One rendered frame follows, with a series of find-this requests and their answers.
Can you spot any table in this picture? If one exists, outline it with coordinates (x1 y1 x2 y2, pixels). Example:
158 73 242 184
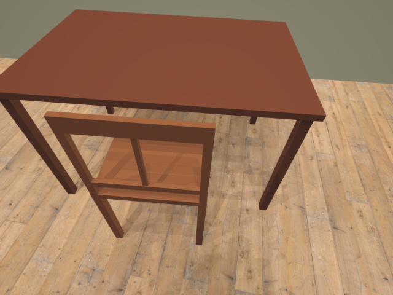
0 9 326 210

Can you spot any chair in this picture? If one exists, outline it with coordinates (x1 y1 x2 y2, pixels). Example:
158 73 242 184
44 111 216 245

